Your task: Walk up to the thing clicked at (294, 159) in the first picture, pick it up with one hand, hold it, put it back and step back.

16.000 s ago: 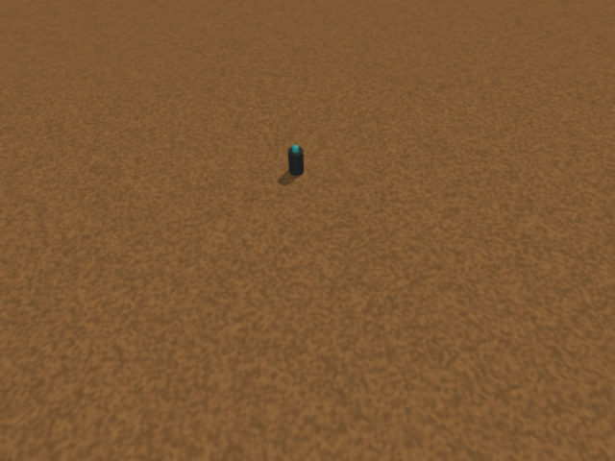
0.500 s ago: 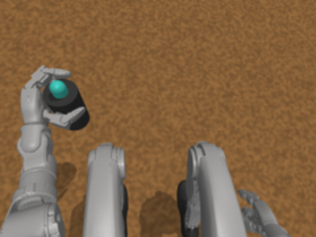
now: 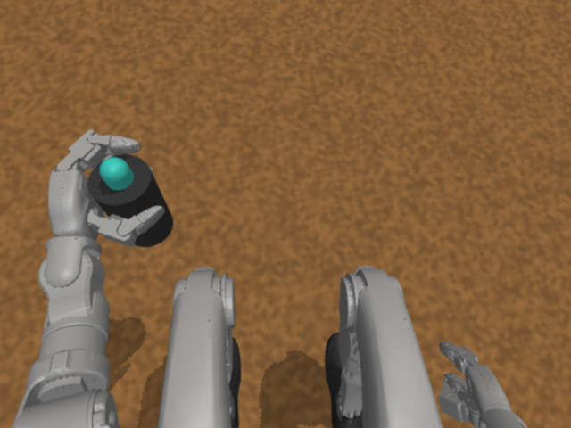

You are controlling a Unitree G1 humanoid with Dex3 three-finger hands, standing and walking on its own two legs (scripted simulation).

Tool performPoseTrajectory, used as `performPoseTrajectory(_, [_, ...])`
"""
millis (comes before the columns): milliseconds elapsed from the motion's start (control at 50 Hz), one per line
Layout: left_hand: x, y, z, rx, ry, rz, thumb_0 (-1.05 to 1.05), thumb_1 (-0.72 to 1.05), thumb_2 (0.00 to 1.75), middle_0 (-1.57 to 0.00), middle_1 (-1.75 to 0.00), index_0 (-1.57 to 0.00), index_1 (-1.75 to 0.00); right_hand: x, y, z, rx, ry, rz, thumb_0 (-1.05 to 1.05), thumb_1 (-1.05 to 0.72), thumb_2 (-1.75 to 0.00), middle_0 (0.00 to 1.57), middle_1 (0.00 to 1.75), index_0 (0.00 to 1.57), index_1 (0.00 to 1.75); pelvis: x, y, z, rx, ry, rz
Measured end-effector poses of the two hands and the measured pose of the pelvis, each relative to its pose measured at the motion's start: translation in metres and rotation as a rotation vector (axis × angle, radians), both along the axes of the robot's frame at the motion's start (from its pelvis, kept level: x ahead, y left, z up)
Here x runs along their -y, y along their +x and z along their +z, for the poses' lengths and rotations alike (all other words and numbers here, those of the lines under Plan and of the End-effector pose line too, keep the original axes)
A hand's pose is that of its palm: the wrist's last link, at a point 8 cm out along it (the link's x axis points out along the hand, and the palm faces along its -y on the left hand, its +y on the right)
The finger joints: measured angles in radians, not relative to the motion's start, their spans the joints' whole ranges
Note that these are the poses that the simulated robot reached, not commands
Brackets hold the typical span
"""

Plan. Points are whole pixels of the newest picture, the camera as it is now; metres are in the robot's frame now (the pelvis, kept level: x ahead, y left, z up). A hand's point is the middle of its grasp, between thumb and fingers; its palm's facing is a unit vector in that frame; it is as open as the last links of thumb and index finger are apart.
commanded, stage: lift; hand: left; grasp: from the side
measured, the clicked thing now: (132, 198) +0.40 +0.23 -0.04
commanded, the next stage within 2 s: hold in 1.74 s
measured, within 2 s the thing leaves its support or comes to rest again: neither
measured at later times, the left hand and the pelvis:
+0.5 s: hand (58, 132) +0.39 +0.22 +0.15, palm faces +0.11 -0.99 -0.07, open 10.4 cm; pelvis +0.03 +0.01 +0.14, yaw +1 degrees
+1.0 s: hand out of the picture +0.38 +0.21 +0.28, palm faces +0.12 -0.99 -0.03, open 10.4 cm; pelvis +0.05 +0.00 +0.25, yaw +3 degrees
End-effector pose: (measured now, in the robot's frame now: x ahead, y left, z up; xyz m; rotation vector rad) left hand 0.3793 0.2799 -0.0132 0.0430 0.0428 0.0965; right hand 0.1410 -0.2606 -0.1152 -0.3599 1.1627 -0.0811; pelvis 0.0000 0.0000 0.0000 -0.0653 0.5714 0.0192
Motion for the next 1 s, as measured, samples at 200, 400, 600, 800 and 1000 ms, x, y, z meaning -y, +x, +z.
performPoseTrajectory(200, [0.004,-0.008,0.057,0.000,-0.002,0.001,0.03,-0.41,1.11,-0.75,-1.03,-0.67,-1.02,-0.010,0.028,0.046,0.082,0.024,-0.003,0.00,-0.91,-0.90,0.21,0.30,0.20,0.30,-0.001,0.007,0.045,-0.007,0.002,0.006])
performPoseTrajectory(400, [0.008,-0.010,0.134,-0.004,0.013,0.015,0.03,-0.41,1.11,-0.74,-1.03,-0.67,-1.02,-0.021,0.053,0.106,0.137,0.044,-0.016,0.00,-0.90,-0.89,0.21,0.30,0.20,0.30,-0.005,0.021,0.104,0.024,0.002,0.016])
performPoseTrajectory(600, [0.013,-0.023,0.209,-0.022,0.000,0.043,0.03,-0.41,1.11,-0.74,-1.03,-0.67,-1.02,-0.030,0.068,0.176,0.198,0.069,-0.025,0.01,-0.90,-0.89,0.21,0.30,0.20,0.30,-0.005,0.037,0.168,0.099,0.009,0.029])
performPoseTrajectory(800, [0.016,-0.028,0.261,-0.024,0.003,0.022,0.03,-0.41,1.11,-0.74,-1.04,-0.67,-1.02,-0.029,0.068,0.234,0.245,0.065,-0.018,0.01,-0.89,-0.89,0.21,0.30,0.20,0.30,-0.004,0.044,0.216,0.192,0.017,0.044])
performPoseTrajectory(1000, [0.021,-0.031,0.297,-0.016,-0.013,0.021,0.03,-0.41,1.11,-0.74,-1.04,-0.67,-1.02,-0.027,0.058,0.269,0.241,0.062,-0.024,0.01,-0.89,-0.89,0.21,0.30,0.20,0.30,-0.005,0.047,0.249,0.261,0.029,0.046])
